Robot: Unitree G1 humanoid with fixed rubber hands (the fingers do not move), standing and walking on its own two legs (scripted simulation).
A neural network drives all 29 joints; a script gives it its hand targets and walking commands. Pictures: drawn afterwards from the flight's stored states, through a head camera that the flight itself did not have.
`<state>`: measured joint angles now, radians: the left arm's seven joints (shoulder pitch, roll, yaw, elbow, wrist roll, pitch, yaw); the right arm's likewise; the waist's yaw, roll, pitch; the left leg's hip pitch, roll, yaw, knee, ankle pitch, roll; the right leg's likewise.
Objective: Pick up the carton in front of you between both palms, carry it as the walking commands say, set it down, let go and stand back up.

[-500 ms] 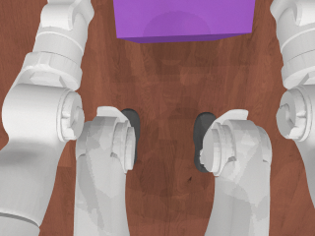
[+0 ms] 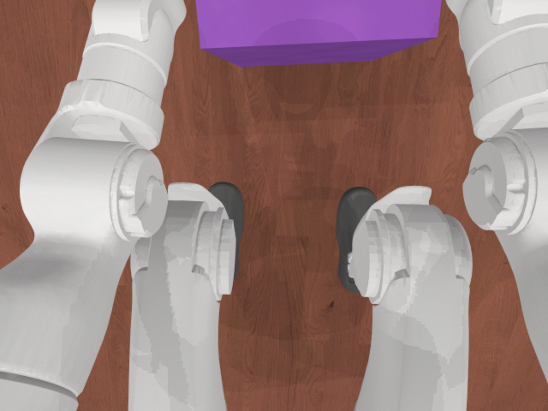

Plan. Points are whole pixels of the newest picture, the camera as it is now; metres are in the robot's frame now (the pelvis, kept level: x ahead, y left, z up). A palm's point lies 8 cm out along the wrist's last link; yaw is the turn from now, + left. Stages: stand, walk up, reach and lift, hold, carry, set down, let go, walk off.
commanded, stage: reach and lift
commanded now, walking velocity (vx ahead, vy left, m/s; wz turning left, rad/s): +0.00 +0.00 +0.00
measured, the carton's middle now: out of the picture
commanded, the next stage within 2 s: none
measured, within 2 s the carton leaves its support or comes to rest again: leaves its support in 0.20 s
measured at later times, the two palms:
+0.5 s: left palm out of the picture +0.53 +0.13 -0.03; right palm out of the picture +0.52 -0.17 -0.03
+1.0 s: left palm out of the picture +0.49 +0.13 +0.12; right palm out of the picture +0.48 -0.17 +0.12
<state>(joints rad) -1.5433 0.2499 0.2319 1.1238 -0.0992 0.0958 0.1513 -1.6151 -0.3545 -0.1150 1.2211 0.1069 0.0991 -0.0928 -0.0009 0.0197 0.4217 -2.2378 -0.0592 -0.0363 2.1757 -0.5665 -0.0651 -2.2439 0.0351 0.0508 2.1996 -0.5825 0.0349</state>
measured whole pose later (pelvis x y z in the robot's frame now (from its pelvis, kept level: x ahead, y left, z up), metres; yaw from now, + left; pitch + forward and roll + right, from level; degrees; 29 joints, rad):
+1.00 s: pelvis +0.01 +0.00 +0.16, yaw -2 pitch +41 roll +1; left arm -0.93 -0.04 0.45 0.63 0.19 0.40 0.08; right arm -0.95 -0.01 -0.41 0.66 -0.19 0.40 -0.05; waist 0.00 0.01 -0.19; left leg -1.84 -0.11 -0.10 1.62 -0.49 -0.07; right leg -1.85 0.11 0.11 1.62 -0.49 0.06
